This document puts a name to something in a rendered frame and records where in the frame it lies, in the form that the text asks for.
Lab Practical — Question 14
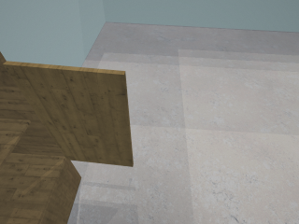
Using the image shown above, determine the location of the cupboard door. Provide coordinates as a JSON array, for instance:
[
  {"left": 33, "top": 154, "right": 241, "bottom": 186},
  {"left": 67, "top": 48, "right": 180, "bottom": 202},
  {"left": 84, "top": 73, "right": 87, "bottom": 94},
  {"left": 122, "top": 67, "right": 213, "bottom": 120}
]
[{"left": 3, "top": 61, "right": 134, "bottom": 167}]

